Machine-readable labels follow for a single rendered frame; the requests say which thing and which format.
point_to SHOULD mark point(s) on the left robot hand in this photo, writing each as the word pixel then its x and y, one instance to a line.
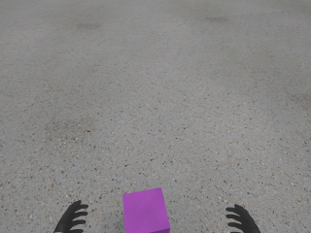
pixel 67 222

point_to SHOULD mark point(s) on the carton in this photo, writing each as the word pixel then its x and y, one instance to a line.
pixel 145 212

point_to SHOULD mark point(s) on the right robot hand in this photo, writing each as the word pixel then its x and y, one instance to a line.
pixel 248 224

